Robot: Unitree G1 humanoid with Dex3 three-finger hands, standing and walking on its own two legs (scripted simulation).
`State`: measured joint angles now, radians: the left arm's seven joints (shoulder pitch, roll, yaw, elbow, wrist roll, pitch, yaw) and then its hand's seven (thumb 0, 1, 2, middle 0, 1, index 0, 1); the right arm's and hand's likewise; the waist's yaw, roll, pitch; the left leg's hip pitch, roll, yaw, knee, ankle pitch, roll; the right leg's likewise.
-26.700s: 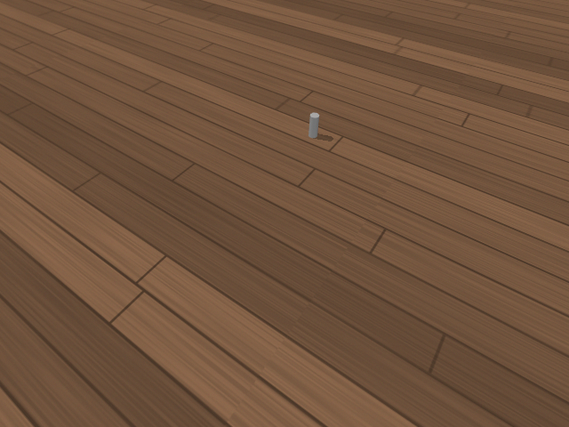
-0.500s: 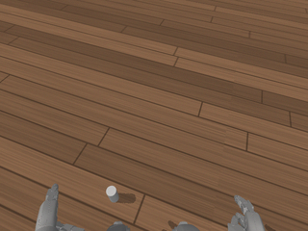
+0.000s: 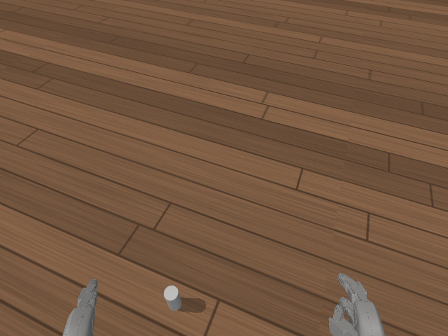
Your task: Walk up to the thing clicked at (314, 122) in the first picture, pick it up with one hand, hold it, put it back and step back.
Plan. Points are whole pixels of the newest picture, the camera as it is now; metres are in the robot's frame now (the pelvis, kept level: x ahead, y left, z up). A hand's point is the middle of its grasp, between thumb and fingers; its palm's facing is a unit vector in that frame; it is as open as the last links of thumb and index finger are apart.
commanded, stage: home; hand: left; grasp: from the side
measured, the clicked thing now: (173, 298) +0.39 +0.18 -0.65
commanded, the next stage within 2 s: stand in 1.36 s
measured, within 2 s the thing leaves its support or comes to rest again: neither
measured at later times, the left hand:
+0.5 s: hand out of the picture +0.15 +0.17 -0.06, palm faces +0.09 -0.95 -0.29, open 17.5 cm
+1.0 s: hand out of the picture +0.16 +0.17 -0.06, palm faces +0.09 -0.95 -0.28, open 17.5 cm
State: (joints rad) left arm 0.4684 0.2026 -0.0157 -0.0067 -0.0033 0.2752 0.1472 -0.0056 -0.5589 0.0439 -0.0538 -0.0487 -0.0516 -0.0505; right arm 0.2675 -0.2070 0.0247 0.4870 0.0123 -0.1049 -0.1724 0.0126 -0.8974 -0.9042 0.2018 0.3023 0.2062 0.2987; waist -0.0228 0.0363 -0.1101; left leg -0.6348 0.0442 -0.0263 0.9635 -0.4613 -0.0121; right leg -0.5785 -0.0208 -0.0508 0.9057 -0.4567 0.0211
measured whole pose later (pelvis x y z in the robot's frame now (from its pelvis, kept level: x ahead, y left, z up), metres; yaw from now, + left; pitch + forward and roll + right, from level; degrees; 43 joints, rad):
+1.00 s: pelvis -0.01 +0.00 +0.00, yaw +0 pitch +7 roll -2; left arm 0.46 0.20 -0.01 0.02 0.00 0.25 0.14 -0.01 -0.55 0.05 -0.06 -0.05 -0.05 -0.05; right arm 0.28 -0.21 0.03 0.52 0.01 -0.14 -0.18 0.01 -0.90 -0.90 0.20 0.30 0.20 0.30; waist -0.02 0.03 -0.10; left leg -0.63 0.05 -0.02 0.94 -0.44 -0.02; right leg -0.58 -0.02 -0.04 0.90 -0.44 0.01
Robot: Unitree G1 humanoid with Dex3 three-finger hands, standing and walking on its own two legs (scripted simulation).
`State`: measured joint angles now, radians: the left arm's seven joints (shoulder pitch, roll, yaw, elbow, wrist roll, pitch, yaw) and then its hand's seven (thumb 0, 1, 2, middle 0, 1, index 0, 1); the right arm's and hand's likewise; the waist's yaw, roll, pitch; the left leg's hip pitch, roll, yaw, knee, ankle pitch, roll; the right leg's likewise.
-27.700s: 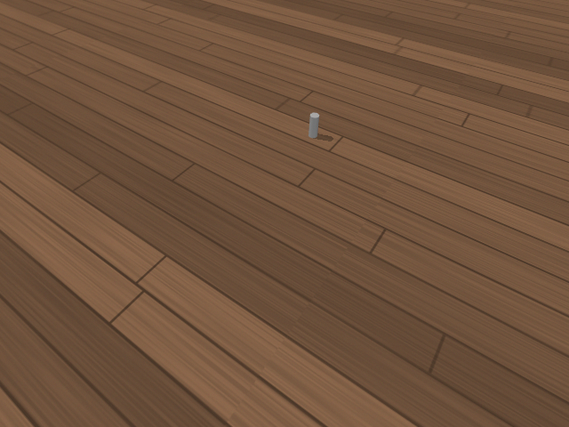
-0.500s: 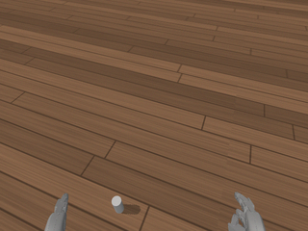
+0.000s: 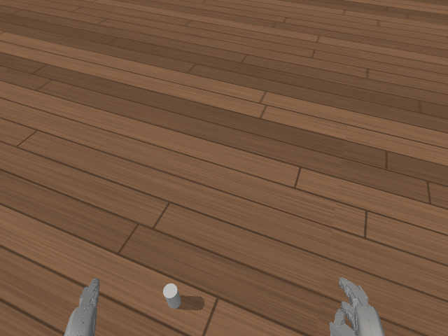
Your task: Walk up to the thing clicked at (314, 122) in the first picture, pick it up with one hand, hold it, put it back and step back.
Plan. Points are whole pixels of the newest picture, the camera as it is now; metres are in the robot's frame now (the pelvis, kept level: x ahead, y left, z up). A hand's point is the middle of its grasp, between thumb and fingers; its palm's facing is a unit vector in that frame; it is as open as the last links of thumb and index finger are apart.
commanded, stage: home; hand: left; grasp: from the side
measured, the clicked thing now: (172, 296) +0.40 +0.19 -0.65
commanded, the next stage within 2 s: stand in 0.36 s
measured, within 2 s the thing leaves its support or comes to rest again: neither
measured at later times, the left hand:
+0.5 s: hand (118, 327) +0.18 +0.18 -0.06, palm faces +0.10 -0.95 -0.28, open 17.5 cm
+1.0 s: hand out of the picture +0.12 +0.24 -0.11, palm faces -0.02 -0.94 -0.34, open 8.2 cm
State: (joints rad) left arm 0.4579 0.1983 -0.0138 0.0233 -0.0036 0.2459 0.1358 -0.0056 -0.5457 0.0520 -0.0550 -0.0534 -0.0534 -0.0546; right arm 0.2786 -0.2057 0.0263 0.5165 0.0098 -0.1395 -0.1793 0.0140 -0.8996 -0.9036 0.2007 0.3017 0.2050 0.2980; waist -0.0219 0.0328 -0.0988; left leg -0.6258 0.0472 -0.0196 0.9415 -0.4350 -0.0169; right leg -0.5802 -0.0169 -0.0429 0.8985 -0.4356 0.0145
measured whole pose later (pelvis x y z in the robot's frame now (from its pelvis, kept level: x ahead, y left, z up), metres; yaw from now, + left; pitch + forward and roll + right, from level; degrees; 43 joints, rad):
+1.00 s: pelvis +0.01 +0.01 +0.02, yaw +1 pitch +1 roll +0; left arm 0.25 0.32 0.01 0.68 0.05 0.02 0.02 0.01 0.74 0.86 -0.20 -0.29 -0.20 -0.30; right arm 0.20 -0.30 -0.03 0.83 -0.06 -0.02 -0.01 0.01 -0.90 -0.90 0.20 0.30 0.21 0.30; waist 0.00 -0.02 0.01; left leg -0.41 0.01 0.01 0.77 -0.38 0.00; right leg -0.38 -0.05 -0.02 0.77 -0.40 0.03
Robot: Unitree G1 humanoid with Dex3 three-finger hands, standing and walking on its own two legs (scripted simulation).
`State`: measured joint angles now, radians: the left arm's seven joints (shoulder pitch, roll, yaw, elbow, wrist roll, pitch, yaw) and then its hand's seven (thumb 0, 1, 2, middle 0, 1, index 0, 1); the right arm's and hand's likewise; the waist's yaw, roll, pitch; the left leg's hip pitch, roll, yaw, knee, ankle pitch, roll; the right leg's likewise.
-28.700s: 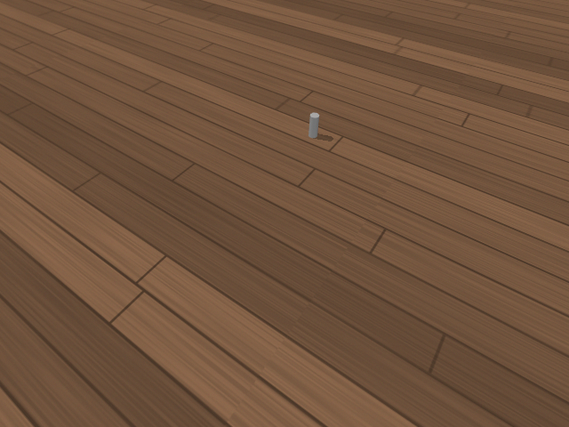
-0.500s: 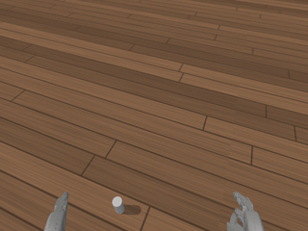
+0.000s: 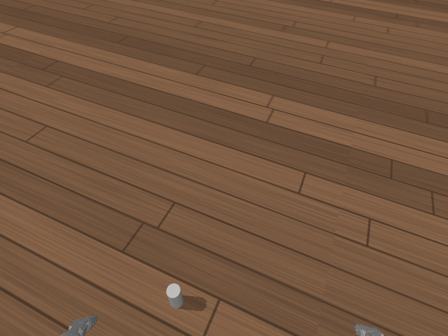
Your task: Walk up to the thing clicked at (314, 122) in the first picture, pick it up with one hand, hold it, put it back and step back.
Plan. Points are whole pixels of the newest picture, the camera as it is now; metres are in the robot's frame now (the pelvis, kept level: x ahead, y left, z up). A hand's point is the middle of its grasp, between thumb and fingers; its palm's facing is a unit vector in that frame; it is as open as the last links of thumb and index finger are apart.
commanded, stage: stand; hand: left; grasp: from the side
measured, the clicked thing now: (175, 296) +0.39 +0.18 -0.68
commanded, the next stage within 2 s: step back in 1.98 s
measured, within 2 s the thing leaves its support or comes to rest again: neither
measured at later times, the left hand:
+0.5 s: hand out of the picture +0.04 +0.26 -0.12, palm faces -0.02 -0.94 -0.35, open 7.4 cm
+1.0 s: hand out of the picture +0.04 +0.25 -0.12, palm faces -0.03 -0.94 -0.34, open 7.4 cm
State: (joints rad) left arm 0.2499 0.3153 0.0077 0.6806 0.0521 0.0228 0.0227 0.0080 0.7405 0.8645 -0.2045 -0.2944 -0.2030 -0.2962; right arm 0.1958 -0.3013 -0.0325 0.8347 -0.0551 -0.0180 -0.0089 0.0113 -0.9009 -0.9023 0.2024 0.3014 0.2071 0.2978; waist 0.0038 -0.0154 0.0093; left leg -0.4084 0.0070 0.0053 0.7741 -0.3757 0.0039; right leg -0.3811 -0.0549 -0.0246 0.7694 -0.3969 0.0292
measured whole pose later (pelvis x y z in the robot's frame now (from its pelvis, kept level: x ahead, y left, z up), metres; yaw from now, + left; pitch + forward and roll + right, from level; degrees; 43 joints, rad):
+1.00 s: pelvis -0.01 +0.00 +0.04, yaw +0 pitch -4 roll +0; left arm 0.15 0.32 0.00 1.15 0.03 -0.01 0.01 0.01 0.90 0.90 -0.20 -0.30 -0.20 -0.30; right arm 0.14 -0.34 -0.02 1.16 -0.02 0.01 0.00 0.01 -0.90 -0.90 0.20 0.30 0.20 0.30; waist 0.00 0.01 0.06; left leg -0.14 0.00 0.01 0.35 -0.15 0.00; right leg -0.11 -0.05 -0.03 0.35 -0.17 0.03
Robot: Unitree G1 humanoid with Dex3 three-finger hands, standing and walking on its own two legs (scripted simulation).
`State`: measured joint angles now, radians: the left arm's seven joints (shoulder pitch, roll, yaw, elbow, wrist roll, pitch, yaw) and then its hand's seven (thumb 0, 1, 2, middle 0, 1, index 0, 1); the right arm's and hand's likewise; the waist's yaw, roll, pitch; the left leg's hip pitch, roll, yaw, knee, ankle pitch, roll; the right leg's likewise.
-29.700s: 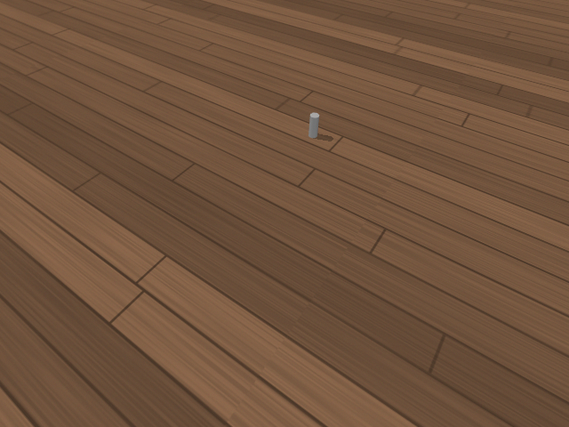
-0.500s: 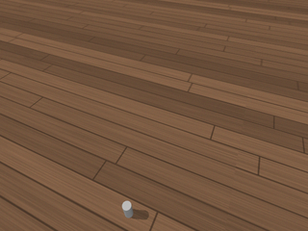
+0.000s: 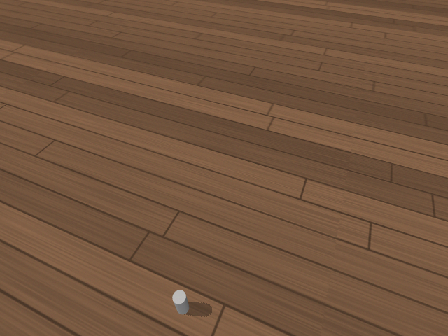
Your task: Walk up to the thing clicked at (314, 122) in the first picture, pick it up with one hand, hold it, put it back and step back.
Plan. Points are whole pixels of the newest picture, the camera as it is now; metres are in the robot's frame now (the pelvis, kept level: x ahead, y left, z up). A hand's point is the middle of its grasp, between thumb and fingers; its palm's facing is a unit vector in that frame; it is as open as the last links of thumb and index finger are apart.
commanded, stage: stand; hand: left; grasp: from the side
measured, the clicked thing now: (181, 302) +0.40 +0.18 -0.71
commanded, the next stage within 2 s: step back in 0.98 s
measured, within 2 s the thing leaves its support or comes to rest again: neither
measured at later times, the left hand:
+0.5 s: hand out of the picture +0.09 +0.24 -0.16, palm faces -0.03 -0.94 -0.34, open 7.4 cm
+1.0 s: hand out of the picture +0.09 +0.24 -0.16, palm faces -0.02 -0.94 -0.34, open 7.4 cm
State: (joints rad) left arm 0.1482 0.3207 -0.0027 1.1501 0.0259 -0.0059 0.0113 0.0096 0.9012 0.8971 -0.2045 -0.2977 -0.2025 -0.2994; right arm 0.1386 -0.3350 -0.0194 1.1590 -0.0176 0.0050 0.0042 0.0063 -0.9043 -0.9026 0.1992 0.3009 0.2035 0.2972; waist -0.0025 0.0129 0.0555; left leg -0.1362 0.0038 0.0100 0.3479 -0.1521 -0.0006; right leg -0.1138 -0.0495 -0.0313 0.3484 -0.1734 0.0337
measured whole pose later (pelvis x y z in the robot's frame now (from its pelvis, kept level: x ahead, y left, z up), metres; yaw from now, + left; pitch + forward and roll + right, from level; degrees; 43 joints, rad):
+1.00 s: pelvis +0.02 -0.01 +0.00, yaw +0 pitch -2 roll +0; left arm 0.12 0.33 0.01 1.13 0.01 0.00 0.00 0.01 0.90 0.90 -0.20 -0.30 -0.20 -0.30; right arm 0.11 -0.34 -0.01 1.15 -0.01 0.00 0.01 0.01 -0.90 -0.90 0.20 0.30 0.20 0.30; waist -0.01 0.01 0.05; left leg -0.12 0.02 0.01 0.32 -0.17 -0.01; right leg -0.10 -0.04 -0.03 0.33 -0.19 0.02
